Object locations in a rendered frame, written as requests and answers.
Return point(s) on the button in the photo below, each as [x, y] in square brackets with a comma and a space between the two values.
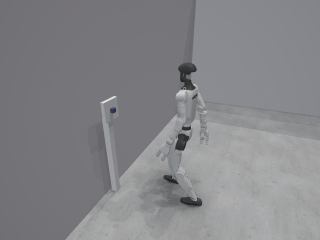
[113, 110]

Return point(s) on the left robot upper arm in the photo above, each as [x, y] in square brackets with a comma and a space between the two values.
[181, 99]

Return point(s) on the robot left hand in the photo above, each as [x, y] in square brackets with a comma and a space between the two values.
[165, 150]

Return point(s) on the robot right forearm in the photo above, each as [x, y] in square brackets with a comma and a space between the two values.
[203, 119]

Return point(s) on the robot left forearm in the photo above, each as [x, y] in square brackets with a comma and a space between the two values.
[175, 132]

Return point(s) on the robot right foot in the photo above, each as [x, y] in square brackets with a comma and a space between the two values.
[169, 178]

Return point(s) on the right robot upper arm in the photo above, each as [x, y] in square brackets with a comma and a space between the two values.
[201, 105]

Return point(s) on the panel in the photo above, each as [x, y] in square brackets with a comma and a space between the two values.
[107, 121]

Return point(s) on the robot torso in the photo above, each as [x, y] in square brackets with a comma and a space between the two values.
[191, 105]

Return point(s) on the robot right hand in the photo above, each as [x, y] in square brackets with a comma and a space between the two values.
[204, 132]

